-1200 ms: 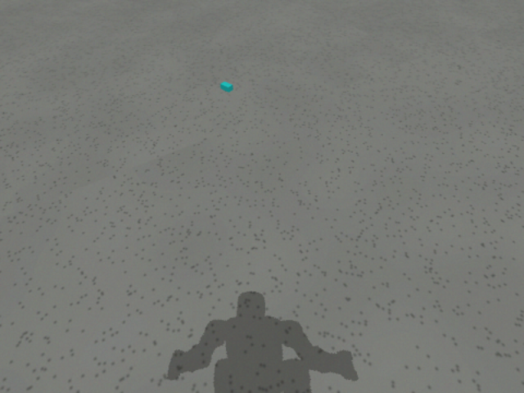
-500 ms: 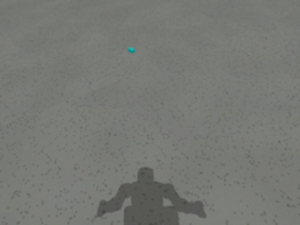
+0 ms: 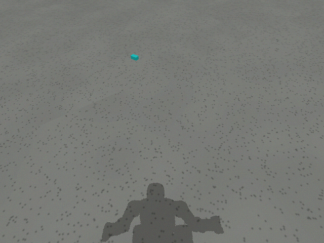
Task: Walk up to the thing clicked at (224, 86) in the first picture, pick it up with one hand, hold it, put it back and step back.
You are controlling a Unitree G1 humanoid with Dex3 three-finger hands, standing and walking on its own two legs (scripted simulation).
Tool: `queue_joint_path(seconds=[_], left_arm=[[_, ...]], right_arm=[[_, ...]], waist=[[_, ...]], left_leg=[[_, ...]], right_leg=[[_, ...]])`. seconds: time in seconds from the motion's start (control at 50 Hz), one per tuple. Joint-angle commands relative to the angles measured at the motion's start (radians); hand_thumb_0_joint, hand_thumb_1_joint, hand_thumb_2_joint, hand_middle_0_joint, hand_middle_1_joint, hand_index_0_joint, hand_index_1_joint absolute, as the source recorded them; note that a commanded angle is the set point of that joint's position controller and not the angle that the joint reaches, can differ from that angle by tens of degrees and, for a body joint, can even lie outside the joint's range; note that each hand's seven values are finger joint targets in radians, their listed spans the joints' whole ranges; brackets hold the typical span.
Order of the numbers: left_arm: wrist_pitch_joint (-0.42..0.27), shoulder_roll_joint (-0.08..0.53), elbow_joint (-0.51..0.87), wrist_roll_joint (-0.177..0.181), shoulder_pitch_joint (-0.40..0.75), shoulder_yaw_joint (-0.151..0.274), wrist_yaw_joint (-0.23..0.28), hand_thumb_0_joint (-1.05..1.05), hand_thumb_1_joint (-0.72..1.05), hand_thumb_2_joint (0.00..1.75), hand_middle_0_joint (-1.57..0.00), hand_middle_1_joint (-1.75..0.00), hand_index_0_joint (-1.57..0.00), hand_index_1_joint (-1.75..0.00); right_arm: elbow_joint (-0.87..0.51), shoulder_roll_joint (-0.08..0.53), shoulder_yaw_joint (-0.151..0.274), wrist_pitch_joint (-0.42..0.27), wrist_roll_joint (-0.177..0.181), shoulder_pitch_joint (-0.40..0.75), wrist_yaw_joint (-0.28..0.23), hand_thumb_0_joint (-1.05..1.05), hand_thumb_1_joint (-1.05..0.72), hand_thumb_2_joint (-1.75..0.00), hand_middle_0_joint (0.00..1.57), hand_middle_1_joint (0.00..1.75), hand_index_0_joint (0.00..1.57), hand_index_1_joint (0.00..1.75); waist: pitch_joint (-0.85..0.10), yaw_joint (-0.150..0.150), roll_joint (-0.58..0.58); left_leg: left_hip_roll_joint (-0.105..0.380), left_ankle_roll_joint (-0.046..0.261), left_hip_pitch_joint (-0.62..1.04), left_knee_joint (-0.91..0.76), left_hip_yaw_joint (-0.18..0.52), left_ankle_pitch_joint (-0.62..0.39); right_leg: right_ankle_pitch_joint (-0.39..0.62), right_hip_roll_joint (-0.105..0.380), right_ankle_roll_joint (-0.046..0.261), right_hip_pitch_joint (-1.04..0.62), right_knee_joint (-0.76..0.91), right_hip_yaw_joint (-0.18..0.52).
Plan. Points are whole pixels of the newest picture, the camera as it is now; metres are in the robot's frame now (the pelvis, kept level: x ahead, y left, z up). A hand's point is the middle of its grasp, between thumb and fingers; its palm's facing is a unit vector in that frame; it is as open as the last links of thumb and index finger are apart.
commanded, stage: walk up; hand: left
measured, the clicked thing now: (134, 57) +2.15 +0.41 -0.76
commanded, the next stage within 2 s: none
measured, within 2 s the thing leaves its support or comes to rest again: neither
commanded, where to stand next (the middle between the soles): +1.74 +0.46 m, yaw -37 degrees
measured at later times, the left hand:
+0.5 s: hand (81, 203) +0.26 +0.27 -0.13, palm faces -0.20 -0.85 -0.48, open 7.4 cm
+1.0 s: hand (120, 100) +0.71 +0.23 -0.12, palm faces -0.38 -0.78 -0.50, open 7.4 cm
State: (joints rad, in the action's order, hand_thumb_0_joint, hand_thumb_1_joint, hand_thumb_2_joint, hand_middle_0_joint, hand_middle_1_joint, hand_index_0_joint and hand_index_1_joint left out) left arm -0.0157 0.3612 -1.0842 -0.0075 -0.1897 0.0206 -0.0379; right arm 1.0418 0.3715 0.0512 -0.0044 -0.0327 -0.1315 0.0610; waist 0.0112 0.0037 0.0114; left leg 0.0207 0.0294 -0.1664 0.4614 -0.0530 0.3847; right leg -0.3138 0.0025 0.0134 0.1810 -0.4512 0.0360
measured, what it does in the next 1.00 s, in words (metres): walks ahead, turning right: right foot, then left foot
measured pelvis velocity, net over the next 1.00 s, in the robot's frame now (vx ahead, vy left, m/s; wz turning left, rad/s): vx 0.50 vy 0.00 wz -0.38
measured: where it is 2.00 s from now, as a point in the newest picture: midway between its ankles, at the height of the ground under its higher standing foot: (160, 134)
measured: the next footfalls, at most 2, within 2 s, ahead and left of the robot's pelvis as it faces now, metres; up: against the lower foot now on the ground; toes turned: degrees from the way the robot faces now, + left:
right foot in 0.20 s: +0.10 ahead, -0.15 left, +0.00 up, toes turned -14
left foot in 0.62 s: +0.50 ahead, +0.11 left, +0.00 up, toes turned -11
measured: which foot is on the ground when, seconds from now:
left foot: down 0.00-0.20, up 0.22-0.60, down 0.62-1.00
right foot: down 0.00-0.04, up 0.06-0.18, down 0.20-0.64, up 0.66-0.98, down 1.00-1.00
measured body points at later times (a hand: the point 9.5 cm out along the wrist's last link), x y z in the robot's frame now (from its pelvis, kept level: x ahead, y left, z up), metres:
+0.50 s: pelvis +0.19 -0.02 -0.01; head +0.18 -0.05 +0.44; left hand +0.27 +0.32 -0.09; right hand +0.26 -0.36 -0.12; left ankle +0.38 +0.13 -0.69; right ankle +0.06 -0.14 -0.74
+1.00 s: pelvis +0.50 +0.00 -0.03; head +0.48 -0.04 +0.42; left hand +0.73 +0.27 -0.09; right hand +0.39 -0.32 -0.16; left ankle +0.46 +0.12 -0.74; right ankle +0.57 -0.13 -0.75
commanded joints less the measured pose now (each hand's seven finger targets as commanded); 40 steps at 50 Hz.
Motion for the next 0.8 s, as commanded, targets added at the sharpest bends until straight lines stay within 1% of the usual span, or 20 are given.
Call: queue_joint_path(seconds=[0.0,0.02,0.04,0.1,0.16,0.18,0.2,0.22,0.26,0.34,0.42,0.5,0.56,0.58,0.6,0.62,0.64,0.66,0.7,0.78], left_arm=[[-0.05,0.253,0.147,-0.011,0.176,0.058,0.002,0.0,0.9,0.9,-0.2,-0.3,-0.2,-0.3],[-0.051,0.231,0.165,-0.01,0.175,0.055,0.004,0.0,0.9,0.9,-0.2,-0.3,-0.2,-0.3],[-0.053,0.251,0.187,-0.01,0.205,0.055,0.004,0.0,0.9,0.9,-0.2,-0.3,-0.2,-0.3],[-0.063,0.256,0.159,0.002,0.116,0.056,-0.024,0.0,0.9,0.9,-0.2,-0.3,-0.2,-0.3],[-0.077,0.28,0.048,-0.003,-0.228,0.093,-0.008,0.0,0.9,0.9,-0.2,-0.3,-0.2,-0.3],[-0.084,0.375,0.019,-0.018,-0.366,0.128,0.01,0.0,0.9,0.9,-0.2,-0.3,-0.2,-0.3],[-0.088,0.463,0.06,-0.019,-0.369,0.145,0.027,0.0,0.9,0.9,-0.2,-0.3,-0.2,-0.3],[-0.084,0.476,0.106,-0.011,-0.251,0.131,0.035,0.0,0.9,0.9,-0.2,-0.3,-0.2,-0.3],[-0.09,0.417,0.158,0.007,-0.151,0.117,0.048,0.0,0.9,0.9,-0.2,-0.3,-0.2,-0.3],[-0.117,0.356,0.201,0.022,-0.1,0.097,0.055,0.0,0.9,0.9,-0.2,-0.3,-0.2,-0.3],[-0.135,0.408,0.228,0.01,-0.073,0.108,0.052,0.0,0.9,0.9,-0.2,-0.3,-0.2,-0.3],[-0.126,0.408,0.207,0.008,-0.126,0.102,0.051,0.0,0.9,0.9,-0.2,-0.3,-0.2,-0.3],[-0.112,0.422,0.212,0.011,-0.098,0.096,0.063,0.0,0.9,0.9,-0.2,-0.3,-0.2,-0.3],[-0.111,0.4,0.223,0.005,-0.1,0.091,0.065,0.0,0.9,0.9,-0.2,-0.3,-0.2,-0.3],[-0.105,0.327,0.232,0.004,-0.163,0.068,0.063,0.0,0.9,0.9,-0.2,-0.3,-0.2,-0.3],[-0.111,0.227,0.254,0.03,-0.203,0.037,0.065,0.0,0.9,0.9,-0.2,-0.3,-0.2,-0.3],[-0.117,0.286,0.236,0.03,-0.185,0.04,0.08,0.0,0.9,0.9,-0.2,-0.3,-0.2,-0.3],[-0.118,0.335,0.219,0.031,-0.125,0.044,0.072,0.0,0.9,0.9,-0.2,-0.3,-0.2,-0.3],[-0.117,0.341,0.181,0.035,-0.137,0.064,0.057,0.0,0.9,0.9,-0.2,-0.3,-0.2,-0.3],[-0.095,0.288,0.186,0.02,-0.099,0.067,0.039,0.0,0.9,0.9,-0.2,-0.3,-0.2,-0.3]], right_arm=[[-0.129,0.293,0.118,-0.04,-0.009,-0.017,0.01,0.0,-0.9,-0.9,0.2,0.3,0.2,0.3],[-0.137,0.323,0.132,-0.046,-0.009,-0.027,0.011,0.0,-0.9,-0.9,0.2,0.3,0.2,0.3],[-0.161,0.326,0.134,-0.048,-0.011,-0.009,0.017,0.0,-0.9,-0.9,0.2,0.3,0.2,0.3],[-0.188,0.325,0.131,-0.051,-0.015,0.048,0.029,0.0,-0.9,-0.9,0.2,0.3,0.2,0.3],[-0.249,0.27,0.108,-0.038,-0.025,0.195,0.046,0.0,-0.9,-0.9,0.2,0.3,0.2,0.3],[-0.268,0.214,0.086,-0.038,-0.022,0.17,0.053,0.0,-0.9,-0.9,0.2,0.3,0.2,0.3],[-0.317,0.177,0.063,-0.038,-0.015,0.203,0.054,0.0,-0.9,-0.9,0.2,0.3,0.2,0.3],[-0.321,0.261,0.078,-0.041,-0.015,0.27,0.053,0.0,-0.9,-0.9,0.2,0.3,0.2,0.3],[-0.274,0.288,0.081,-0.054,0.001,0.225,0.059,0.0,-0.9,-0.9,0.2,0.3,0.2,0.3],[-0.236,0.272,0.085,-0.027,-0.009,0.111,0.074,0.0,-0.9,-0.9,0.2,0.3,0.2,0.3],[-0.28,0.271,0.09,-0.004,-0.007,0.165,0.102,0.0,-0.9,-0.9,0.2,0.3,0.2,0.3],[-0.302,0.235,0.085,-0.02,-0.002,0.227,0.111,0.0,-0.9,-0.9,0.2,0.3,0.2,0.3],[-0.262,0.242,0.107,-0.015,-0.01,0.081,0.097,0.0,-0.9,-0.9,0.2,0.3,0.2,0.3],[-0.225,0.283,0.13,-0.017,-0.014,-0.086,0.085,0.0,-0.9,-0.9,0.2,0.3,0.2,0.3],[-0.187,0.36,0.163,-0.025,-0.029,-0.259,0.065,0.0,-0.9,-0.9,0.2,0.3,0.2,0.3],[-0.211,0.44,0.183,-0.038,-0.021,-0.282,0.05,0.0,-0.9,-0.9,0.2,0.3,0.2,0.3],[-0.221,0.482,0.194,-0.035,0.02,-0.183,0.04,0.0,-0.9,-0.9,0.2,0.3,0.2,0.3],[-0.25,0.409,0.181,-0.032,0.021,-0.11,0.036,0.0,-0.9,-0.9,0.2,0.3,0.2,0.3],[-0.268,0.316,0.148,-0.041,0.018,-0.055,0.032,0.0,-0.9,-0.9,0.2,0.3,0.2,0.3],[-0.288,0.279,0.124,-0.055,-0.005,-0.041,0.035,0.0,-0.9,-0.9,0.2,0.3,0.2,0.3]], waist=[[0.044,-0.116,0.058],[0.005,-0.126,0.23],[0.036,-0.118,0.184],[0.041,-0.054,0.125],[-0.053,0.126,-0.038],[-0.087,0.183,-0.288],[-0.029,0.18,-0.405],[0.072,0.137,-0.178],[0.081,0.082,-0.035],[0.078,0.009,-0.07],[0.125,-0.007,-0.098],[0.092,0.019,-0.102],[0.016,-0.064,-0.11],[-0.085,-0.15,-0.031],[-0.192,-0.212,0.18],[-0.235,-0.199,0.421],[-0.254,-0.153,0.313],[-0.158,-0.134,0.154],[-0.085,-0.082,0.138],[0.005,-0.054,0.143]], left_leg=[[0.215,0.124,0.231,-0.178,0.204,0.291],[0.356,0.191,0.278,-0.265,0.348,0.316],[0.426,0.228,0.207,-0.32,0.374,0.314],[0.365,0.206,0.121,-0.295,0.246,0.273],[0.159,0.1,-0.162,0.089,-0.1,0.191],[0.033,0.046,-0.435,0.469,-0.164,0.191],[-0.057,-0.018,-0.725,0.664,-0.034,0.27],[0.059,-0.039,-0.714,0.688,0.154,0.156],[0.11,-0.053,-0.721,0.663,0.166,-0.015],[0.142,-0.064,-0.524,0.509,0.157,-0.144],[0.148,-0.078,-0.433,0.343,0.121,-0.258],[0.104,-0.043,-0.237,0.161,0.032,-0.343],[0.031,-0.007,-0.041,0.126,-0.038,-0.248],[0.006,0.031,0.163,0.083,-0.034,-0.212],[0.092,0.09,0.404,0.014,0.12,-0.02],[0.352,0.121,0.518,-0.153,0.569,0.109],[0.389,0.208,0.424,-0.233,0.675,0.241],[0.359,0.188,0.266,-0.216,0.51,0.226],[0.28,0.171,0.133,-0.183,0.309,0.05],[0.269,0.227,-0.044,-0.22,0.16,-0.065]], right_leg=[[-0.144,0.047,0.004,0.487,-0.053,0.029],[-0.118,0.024,0.022,0.537,-0.317,-0.077],[-0.183,0.09,0.018,0.534,-0.362,-0.069],[-0.19,0.131,0.028,0.366,-0.278,-0.042],[0.092,0.032,0.011,-0.178,-0.031,-0.202],[-0.14,0.107,0.058,-0.421,0.074,0.039],[-0.499,0.348,0.163,-0.419,0.308,0.588],[-0.567,0.471,0.274,-0.25,0.379,0.77],[-0.25,0.369,0.241,-0.315,0.303,0.528],[0.03,0.261,0.168,-0.138,0.283,0.216],[-0.045,0.22,0.164,0.025,0.316,0.107],[0.233,0.209,0.145,0.057,0.249,0.009],[0.509,0.222,0.129,0.041,0.019,-0.033],[0.559,0.182,0.09,0.079,-0.231,-0.061],[0.363,0.09,0.036,0.287,-0.616,-0.093],[-0.234,-0.072,0.031,0.529,-0.798,-0.042],[-0.177,-0.001,0.071,0.547,-0.891,0.073],[-0.085,0.055,0.068,0.524,-0.856,0.08],[-0.008,0.112,0.055,0.458,-0.724,0.032],[-0.055,0.144,0.009,0.378,-0.479,-0.037]])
